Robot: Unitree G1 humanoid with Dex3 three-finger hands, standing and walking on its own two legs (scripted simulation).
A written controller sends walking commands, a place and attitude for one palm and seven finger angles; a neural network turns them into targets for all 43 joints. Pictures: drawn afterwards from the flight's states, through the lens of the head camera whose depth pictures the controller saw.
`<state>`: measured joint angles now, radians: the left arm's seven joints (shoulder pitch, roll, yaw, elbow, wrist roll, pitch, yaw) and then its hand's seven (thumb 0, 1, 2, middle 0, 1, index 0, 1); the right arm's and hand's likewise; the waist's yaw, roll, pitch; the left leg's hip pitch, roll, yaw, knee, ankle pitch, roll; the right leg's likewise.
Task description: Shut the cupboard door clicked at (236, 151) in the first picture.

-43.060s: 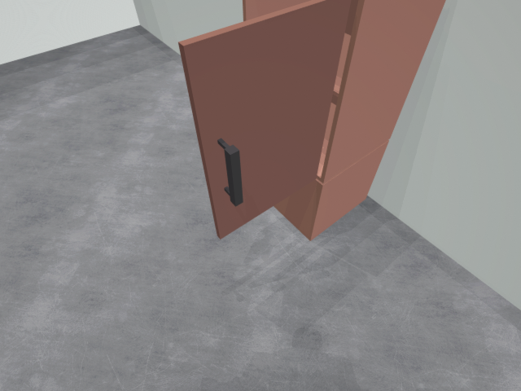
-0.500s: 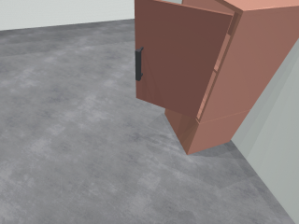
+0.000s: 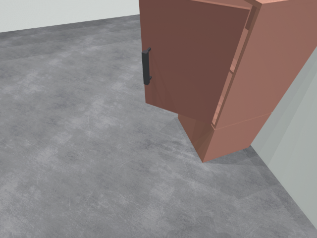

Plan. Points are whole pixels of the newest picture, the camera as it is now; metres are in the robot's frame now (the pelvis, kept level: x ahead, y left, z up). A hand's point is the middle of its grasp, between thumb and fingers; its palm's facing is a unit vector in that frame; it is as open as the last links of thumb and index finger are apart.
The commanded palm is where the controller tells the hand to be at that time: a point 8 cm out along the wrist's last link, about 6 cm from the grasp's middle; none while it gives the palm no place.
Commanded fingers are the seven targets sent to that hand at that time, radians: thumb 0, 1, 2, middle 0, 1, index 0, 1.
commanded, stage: look to check the result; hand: left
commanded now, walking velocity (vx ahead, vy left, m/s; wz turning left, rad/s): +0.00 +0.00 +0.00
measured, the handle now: (147, 66) +0.86 +0.10 -0.07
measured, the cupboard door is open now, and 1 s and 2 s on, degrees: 46 46 46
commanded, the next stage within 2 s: walk to a spot facing it in 0.06 s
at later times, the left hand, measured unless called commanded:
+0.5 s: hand out of the picture +0.01 +0.20 -0.19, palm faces +0.14 -0.96 -0.25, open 7.4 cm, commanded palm none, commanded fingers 0.00 0.90 0.90 -0.20 -0.30 -0.20 -0.30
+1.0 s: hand out of the picture +0.00 +0.20 -0.16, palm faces +0.41 -0.86 -0.32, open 7.4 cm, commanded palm none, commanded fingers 0.00 0.90 0.90 -0.20 -0.30 -0.20 -0.30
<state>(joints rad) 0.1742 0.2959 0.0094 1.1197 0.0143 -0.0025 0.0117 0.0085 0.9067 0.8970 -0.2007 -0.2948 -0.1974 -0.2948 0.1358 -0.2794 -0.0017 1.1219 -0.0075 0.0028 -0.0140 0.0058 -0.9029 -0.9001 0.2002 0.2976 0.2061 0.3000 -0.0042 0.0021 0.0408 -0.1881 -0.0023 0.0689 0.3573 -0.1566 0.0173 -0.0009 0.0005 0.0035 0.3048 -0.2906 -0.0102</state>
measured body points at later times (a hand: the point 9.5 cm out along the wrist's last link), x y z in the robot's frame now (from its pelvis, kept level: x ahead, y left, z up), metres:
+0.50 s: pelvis +0.00 +0.00 -0.02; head +0.02 +0.01 +0.43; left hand +0.00 +0.25 -0.17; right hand +0.06 -0.25 -0.17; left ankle +0.01 +0.11 -0.72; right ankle -0.08 -0.11 -0.75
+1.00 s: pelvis +0.00 -0.03 -0.01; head +0.05 -0.04 +0.43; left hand -0.02 +0.25 -0.14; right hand +0.15 -0.25 -0.17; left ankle -0.01 +0.11 -0.70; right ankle +0.03 -0.14 -0.75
